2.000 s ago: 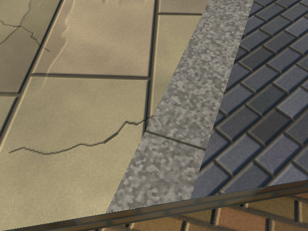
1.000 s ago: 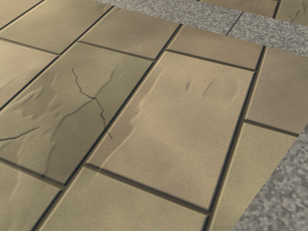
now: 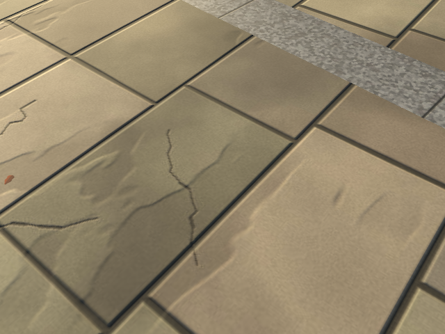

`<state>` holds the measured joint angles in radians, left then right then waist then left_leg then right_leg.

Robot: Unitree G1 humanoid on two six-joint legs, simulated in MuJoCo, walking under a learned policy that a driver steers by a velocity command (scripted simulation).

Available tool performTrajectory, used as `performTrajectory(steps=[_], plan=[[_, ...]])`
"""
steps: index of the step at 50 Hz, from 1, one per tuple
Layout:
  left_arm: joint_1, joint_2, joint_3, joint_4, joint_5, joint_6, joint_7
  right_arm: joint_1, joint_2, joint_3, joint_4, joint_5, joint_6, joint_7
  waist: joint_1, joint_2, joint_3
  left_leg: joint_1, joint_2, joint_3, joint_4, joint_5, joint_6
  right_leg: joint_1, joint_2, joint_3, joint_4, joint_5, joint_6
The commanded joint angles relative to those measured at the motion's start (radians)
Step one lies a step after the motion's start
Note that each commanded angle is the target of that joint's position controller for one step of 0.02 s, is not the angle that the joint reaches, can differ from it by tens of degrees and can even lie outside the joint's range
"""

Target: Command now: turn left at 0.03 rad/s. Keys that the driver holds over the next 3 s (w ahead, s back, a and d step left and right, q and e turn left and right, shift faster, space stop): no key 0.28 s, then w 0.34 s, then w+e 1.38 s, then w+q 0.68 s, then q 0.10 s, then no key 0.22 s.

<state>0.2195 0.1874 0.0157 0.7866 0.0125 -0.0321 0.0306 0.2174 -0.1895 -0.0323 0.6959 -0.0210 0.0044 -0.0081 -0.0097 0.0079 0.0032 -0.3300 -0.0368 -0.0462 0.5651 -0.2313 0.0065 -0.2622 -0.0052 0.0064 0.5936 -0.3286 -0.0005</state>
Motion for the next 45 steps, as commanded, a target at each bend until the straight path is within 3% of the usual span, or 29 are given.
performTrajectory(steps=[1, 5, 14, 15, 16, 17, 19, 21, 23, 25, 26, 27, 28, 29, 30, 31, 32, 34, 36, 38, 41, 45], plan=[[-0.008, 0.110, 0.027, -0.054, -0.002, -0.014, 0.003, -0.023, -0.070, -0.024, -0.070, 0.004, -0.014, -0.007, 0.006, -0.028, -0.046, 0.097, 0.046, -0.054, -0.042, 0.133, 0.023, -0.050, -0.068, 0.081, -0.135, 0.135, -0.049], [-0.014, 0.104, 0.026, -0.039, -0.002, -0.018, -0.006, -0.016, -0.073, -0.029, -0.059, 0.007, -0.007, -0.021, 0.006, -0.002, -0.041, 0.125, 0.057, -0.068, -0.044, 0.175, 0.016, -0.052, -0.059, 0.072, -0.133, 0.158, -0.048], [-0.021, 0.096, 0.026, 0.012, -0.005, -0.020, -0.015, -0.009, -0.080, -0.039, -0.031, 0.010, 0.002, -0.041, 0.005, -0.007, -0.030, 0.151, 0.067, -0.074, -0.050, 0.202, 0.006, -0.038, -0.048, 0.063, -0.154, 0.178, -0.051], [0.002, 0.085, 0.023, 0.031, -0.003, -0.019, -0.016, 0.015, -0.064, -0.035, -0.013, 0.008, 0.004, -0.040, 0.005, -0.017, -0.053, 0.168, 0.055, -0.058, -0.053, 0.119, 0.004, -0.030, -0.043, 0.061, -0.176, 0.074, -0.055], [0.014, 0.098, 0.028, 0.044, -0.009, -0.016, -0.016, 0.023, -0.066, -0.038, -0.001, 0.012, 0.005, -0.040, 0.010, -0.038, -0.030, 0.144, 0.025, -0.026, -0.028, -0.019, 0.005, -0.040, -0.042, 0.075, -0.204, -0.087, -0.071], [0.029, 0.139, 0.042, 0.051, -0.018, -0.011, -0.014, 0.021, -0.077, -0.044, 0.003, 0.019, 0.001, -0.039, 0.022, -0.083, 0.011, 0.072, -0.013, 0.020, 0.032, -0.165, 0.004, -0.043, -0.069, 0.130, -0.248, -0.275, -0.108], [0.052, 0.206, 0.062, 0.050, -0.026, -0.011, -0.004, -0.040, -0.091, -0.047, -0.023, 0.039, -0.029, -0.033, 0.052, -0.167, 0.121, -0.150, -0.004, 0.068, 0.157, -0.206, 0.006, 0.000, -0.243, 0.372, -0.381, -0.514, -0.217], [0.072, 0.222, 0.071, 0.053, -0.025, -0.026, 0.004, -0.107, -0.091, -0.045, -0.042, 0.052, -0.067, -0.021, 0.078, -0.162, 0.169, -0.273, 0.061, 0.017, 0.258, -0.227, 0.025, 0.048, -0.333, 0.495, -0.423, -0.432, -0.277], [0.069, 0.210, 0.070, 0.055, -0.030, -0.040, -0.003, -0.114, -0.092, -0.044, -0.041, 0.052, -0.089, -0.005, 0.077, -0.135, 0.141, -0.313, 0.097, 0.008, 0.240, -0.267, 0.043, 0.139, -0.326, 0.450, -0.410, -0.280, -0.270], [0.023, 0.215, 0.071, 0.050, -0.045, -0.040, -0.014, -0.086, -0.082, -0.042, -0.018, 0.050, -0.100, 0.008, 0.048, -0.117, 0.102, -0.136, 0.072, 0.061, 0.080, -0.176, 0.047, 0.090, -0.246, 0.306, -0.383, -0.132, -0.228], [-0.003, 0.222, 0.071, 0.050, -0.052, -0.033, -0.019, -0.031, -0.077, -0.046, 0.010, 0.046, -0.102, 0.012, 0.012, -0.109, 0.078, 0.024, 0.039, 0.102, -0.012, -0.046, 0.043, 0.017, -0.206, 0.234, -0.357, -0.067, -0.205], [-0.003, 0.215, 0.069, 0.053, -0.050, -0.030, -0.024, 0.057, -0.089, -0.058, 0.053, 0.044, -0.099, 0.014, -0.023, -0.099, 0.043, 0.189, -0.004, 0.133, -0.055, 0.053, 0.034, -0.050, -0.170, 0.184, -0.301, -0.005, -0.186], [-0.007, 0.194, 0.062, 0.055, -0.044, -0.034, -0.026, 0.159, -0.118, -0.076, 0.083, 0.045, -0.093, 0.009, -0.071, -0.082, -0.007, 0.337, -0.006, 0.112, -0.062, 0.053, 0.041, -0.110, -0.134, 0.134, -0.199, 0.096, -0.155], [-0.043, 0.130, 0.041, 0.039, -0.031, -0.041, -0.031, 0.299, -0.186, -0.097, 0.102, 0.044, -0.092, -0.001, -0.133, 0.063, -0.057, 0.476, 0.156, -0.122, -0.172, -0.066, 0.101, -0.223, -0.048, 0.026, 0.101, 0.117, -0.088], [-0.023, 0.076, 0.027, -0.003, -0.031, -0.063, -0.028, 0.380, -0.297, -0.114, 0.096, 0.034, -0.095, 0.002, -0.123, 0.318, -0.110, 0.597, 0.394, -0.600, -0.337, -0.213, 0.268, -0.459, 0.066, -0.019, 0.411, -0.152, -0.031], [-0.048, 0.156, 0.045, -0.010, -0.052, -0.076, -0.028, 0.333, -0.215, -0.088, 0.092, 0.026, -0.103, 0.006, -0.105, 0.204, -0.053, 0.530, 0.432, -0.699, -0.386, -0.348, 0.316, -0.560, 0.016, 0.079, 0.586, -0.222, -0.041], [-0.050, 0.177, 0.051, -0.009, -0.072, -0.084, -0.036, 0.248, -0.174, -0.072, 0.072, 0.023, -0.108, 0.006, -0.068, 0.137, 0.032, 0.480, 0.409, -0.575, -0.384, -0.375, 0.284, -0.627, -0.039, 0.098, 0.636, -0.127, -0.069], [-0.051, 0.171, 0.054, 0.012, -0.051, -0.083, -0.041, 0.156, -0.146, -0.057, 0.051, 0.020, -0.111, 0.012, -0.032, 0.058, 0.062, 0.403, 0.329, -0.351, -0.411, -0.170, 0.208, -0.598, -0.094, 0.092, 0.582, 0.047, -0.076], [-0.033, 0.144, 0.052, 0.026, -0.047, -0.066, -0.055, 0.157, -0.112, -0.044, 0.064, 0.012, -0.111, 0.015, -0.016, 0.076, 0.059, 0.344, 0.275, -0.182, -0.430, 0.035, 0.163, -0.537, -0.107, 0.085, 0.551, 0.135, -0.060], [-0.036, 0.115, 0.047, 0.025, -0.050, -0.049, -0.059, 0.200, -0.119, -0.046, 0.085, 0.009, -0.111, 0.009, -0.019, 0.066, 0.066, 0.334, 0.261, -0.081, -0.436, 0.171, 0.160, -0.567, -0.092, 0.092, 0.535, 0.183, -0.038], [-0.129, 0.105, 0.040, -0.027, -0.040, -0.042, -0.058, 0.185, -0.152, -0.050, 0.089, 0.002, -0.113, 0.000, -0.023, 0.050, 0.089, 0.281, 0.250, 0.026, -0.461, 0.246, 0.155, -0.562, -0.069, 0.081, 0.352, 0.300, -0.011], [-0.262, 0.081, 0.023, -0.090, -0.034, -0.047, -0.079, 0.209, -0.175, -0.050, 0.115, 0.016, -0.115, -0.016, -0.058, 0.046, 0.116, 0.269, 0.254, 0.133, -0.493, 0.277, 0.137, -0.466, -0.064, -0.009, 0.118, 0.444, -0.017]])
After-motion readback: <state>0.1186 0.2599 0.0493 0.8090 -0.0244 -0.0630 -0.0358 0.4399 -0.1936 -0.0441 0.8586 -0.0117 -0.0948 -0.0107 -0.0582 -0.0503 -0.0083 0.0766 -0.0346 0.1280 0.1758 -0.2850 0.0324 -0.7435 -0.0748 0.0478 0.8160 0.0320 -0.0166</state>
